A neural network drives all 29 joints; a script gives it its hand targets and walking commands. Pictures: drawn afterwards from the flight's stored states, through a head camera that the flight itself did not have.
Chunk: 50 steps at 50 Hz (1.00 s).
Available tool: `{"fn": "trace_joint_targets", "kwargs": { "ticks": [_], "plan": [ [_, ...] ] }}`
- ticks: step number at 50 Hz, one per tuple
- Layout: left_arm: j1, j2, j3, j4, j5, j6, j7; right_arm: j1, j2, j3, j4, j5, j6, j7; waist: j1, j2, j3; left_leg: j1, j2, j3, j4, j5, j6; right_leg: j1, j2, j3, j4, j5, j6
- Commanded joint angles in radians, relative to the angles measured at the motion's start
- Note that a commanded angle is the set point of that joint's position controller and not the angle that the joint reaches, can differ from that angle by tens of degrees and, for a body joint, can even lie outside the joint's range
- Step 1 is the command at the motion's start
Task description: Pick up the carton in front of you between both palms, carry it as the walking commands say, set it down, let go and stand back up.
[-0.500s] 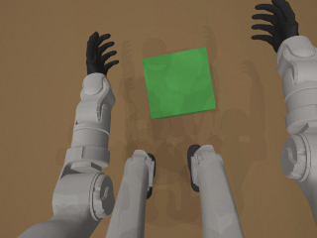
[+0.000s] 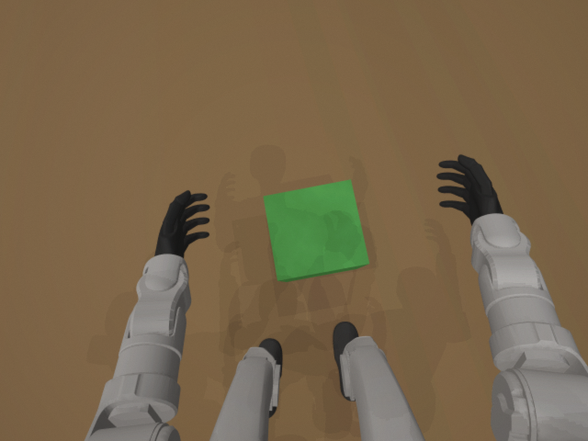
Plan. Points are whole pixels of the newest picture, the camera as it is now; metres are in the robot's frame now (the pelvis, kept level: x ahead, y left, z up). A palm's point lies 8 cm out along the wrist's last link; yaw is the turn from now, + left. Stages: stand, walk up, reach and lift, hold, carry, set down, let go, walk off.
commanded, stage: let go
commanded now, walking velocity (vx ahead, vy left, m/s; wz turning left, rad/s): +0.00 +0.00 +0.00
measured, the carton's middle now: (315, 236) +0.43 -0.01 -0.57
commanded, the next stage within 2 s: stand in 1.00 s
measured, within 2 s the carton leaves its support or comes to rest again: neither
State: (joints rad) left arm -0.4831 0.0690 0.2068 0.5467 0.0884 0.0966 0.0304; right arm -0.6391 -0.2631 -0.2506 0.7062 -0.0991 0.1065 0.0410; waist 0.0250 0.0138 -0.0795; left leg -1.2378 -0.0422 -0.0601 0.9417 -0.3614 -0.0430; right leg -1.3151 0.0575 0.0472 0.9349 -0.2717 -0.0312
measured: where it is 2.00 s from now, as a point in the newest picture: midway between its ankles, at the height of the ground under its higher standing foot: (308, 382)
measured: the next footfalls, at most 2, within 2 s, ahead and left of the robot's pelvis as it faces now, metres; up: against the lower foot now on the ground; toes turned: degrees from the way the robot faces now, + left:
none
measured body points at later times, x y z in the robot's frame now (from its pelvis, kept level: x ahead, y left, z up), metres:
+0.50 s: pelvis +0.07 +0.03 +0.08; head +0.14 +0.02 +0.52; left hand +0.25 +0.26 +0.00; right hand +0.27 -0.21 -0.01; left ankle +0.02 +0.14 -0.66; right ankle +0.06 -0.09 -0.66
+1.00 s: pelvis +0.06 +0.04 +0.08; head +0.06 +0.03 +0.53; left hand +0.24 +0.27 +0.01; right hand +0.22 -0.20 +0.00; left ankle +0.02 +0.14 -0.66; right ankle +0.06 -0.09 -0.66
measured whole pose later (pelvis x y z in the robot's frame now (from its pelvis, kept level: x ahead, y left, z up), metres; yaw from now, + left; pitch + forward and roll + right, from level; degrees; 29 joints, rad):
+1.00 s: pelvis +0.06 +0.04 +0.08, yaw -1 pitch -5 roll -1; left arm 0.21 0.20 0.02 0.38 0.01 0.20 -0.02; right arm 0.24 -0.22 -0.04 0.44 0.00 0.10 0.05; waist 0.00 0.03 0.09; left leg -0.07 -0.04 -0.08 0.49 -0.33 0.02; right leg -0.13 0.03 0.05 0.46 -0.25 0.00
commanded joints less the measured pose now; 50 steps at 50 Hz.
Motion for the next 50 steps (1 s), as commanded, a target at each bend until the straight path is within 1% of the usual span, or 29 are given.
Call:
{"fn": "trace_joint_targets", "kwargs": {
  "ticks": [1, 4, 8, 16, 20, 24, 30, 33, 36, 39, 44, 45, 46, 50],
  "plan": [
    [0.028, 0.123, -0.021, -0.133, -0.018, -0.035, -0.034, -0.028, -0.099, 0.013, -0.188, 0.031, -0.040, -0.009, 0.004, -0.089, -0.762, 0.192, -0.030, 0.101, -0.133, 0.187, 0.000, 0.944, -0.035, 0.032, -0.101, 0.425, 0.040],
    [0.133, 0.130, -0.050, -0.122, -0.048, -0.052, -0.057, 0.101, -0.090, 0.037, -0.198, 0.054, -0.061, -0.002, 0.003, -0.080, -0.657, 0.318, -0.017, 0.083, -0.179, 0.200, 0.006, 0.922, -0.036, 0.024, -0.153, 0.371, 0.036],
    [0.287, 0.140, -0.077, -0.110, -0.075, -0.076, -0.077, 0.278, -0.067, 0.063, -0.193, 0.069, -0.088, 0.003, 0.005, -0.068, -0.536, 0.462, -0.007, 0.063, -0.239, 0.237, 0.009, 0.937, -0.036, 0.016, -0.210, 0.349, 0.034],
    [0.545, 0.177, -0.121, -0.152, -0.103, -0.115, -0.079, 0.582, -0.057, 0.105, -0.241, 0.087, -0.131, -0.004, 0.006, -0.025, -0.338, 0.763, 0.007, 0.031, -0.371, 0.394, 0.004, 1.056, -0.026, -0.003, -0.336, 0.373, 0.032],
    [0.629, 0.194, -0.138, -0.185, -0.108, -0.120, -0.083, 0.700, -0.054, 0.122, -0.276, 0.091, -0.138, -0.005, -0.002, -0.015, -0.231, 0.895, 0.015, 0.014, -0.451, 0.472, -0.001, 1.138, -0.017, -0.012, -0.418, 0.393, 0.035],
    [0.676, 0.212, -0.149, -0.203, -0.111, -0.109, -0.090, 0.796, -0.051, 0.148, -0.304, 0.100, -0.125, -0.002, -0.015, -0.014, -0.127, 0.972, 0.017, 0.011, -0.520, 0.467, 0.000, 1.233, -0.010, -0.016, -0.484, 0.391, 0.040],
    [0.672, 0.219, -0.163, -0.211, -0.102, -0.059, -0.094, 0.844, -0.053, 0.168, -0.337, 0.103, -0.070, 0.020, -0.026, 0.018, 0.027, 1.003, 0.020, 0.018, -0.584, 0.366, 0.003, 1.279, -0.004, -0.032, -0.536, 0.280, 0.043],
    [0.672, 0.222, -0.158, -0.209, -0.091, -0.028, -0.091, 0.841, -0.053, 0.173, -0.356, 0.101, -0.039, 0.032, -0.018, 0.036, 0.079, 0.995, 0.025, 0.017, -0.598, 0.317, 0.007, 1.299, -0.004, -0.039, -0.539, 0.231, 0.041],
    [0.673, 0.223, -0.150, -0.201, -0.080, -0.001, -0.088, 0.829, -0.058, 0.174, -0.370, 0.099, -0.014, 0.038, -0.009, 0.046, 0.112, 0.988, 0.031, 0.016, -0.601, 0.295, 0.011, 1.318, -0.004, -0.043, -0.533, 0.209, 0.040],
    [0.673, 0.222, -0.144, -0.200, -0.073, 0.015, -0.089, 0.827, -0.059, 0.174, -0.379, 0.094, 0.004, 0.038, -0.009, 0.039, 0.124, 0.997, 0.033, 0.017, -0.596, 0.295, 0.015, 1.330, -0.003, -0.042, -0.527, 0.209, 0.039],
    [0.663, 0.219, -0.142, -0.211, -0.073, 0.025, -0.094, 0.832, -0.055, 0.172, -0.389, 0.085, 0.017, 0.034, -0.020, 0.012, 0.125, 1.026, 0.030, 0.022, -0.588, 0.300, 0.020, 1.339, -0.003, -0.038, -0.523, 0.232, 0.039],
    [0.631, 0.239, -0.153, -0.284, -0.063, 0.076, -0.064, 0.882, -0.051, 0.165, -0.337, 0.108, -0.016, 0.014, -0.035, 0.049, 0.061, 1.060, 0.002, 0.024, -0.548, 0.308, 0.007, 1.360, -0.001, -0.043, -0.493, 0.275, 0.033],
    [0.654, 0.227, -0.163, -0.261, -0.069, 0.089, -0.051, 0.871, -0.059, 0.171, -0.354, 0.100, -0.024, 0.006, -0.038, 0.014, 0.074, 1.052, 0.003, 0.022, -0.544, 0.297, 0.010, 1.338, 0.000, -0.044, -0.491, 0.285, 0.035],
    [0.653, 0.216, -0.171, -0.271, -0.079, 0.114, -0.033, 0.838, -0.062, 0.186, -0.367, 0.103, -0.022, 0.000, -0.021, -0.010, 0.104, 0.997, -0.002, 0.024, -0.545, 0.250, 0.017, 1.339, -0.008, -0.042, -0.488, 0.263, 0.033]
  ]
}}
